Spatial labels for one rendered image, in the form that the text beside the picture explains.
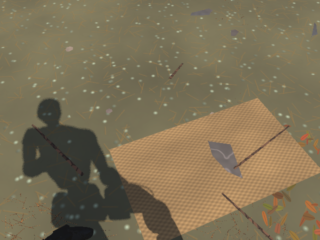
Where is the left robot hand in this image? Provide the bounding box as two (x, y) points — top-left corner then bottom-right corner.
(42, 224), (94, 240)

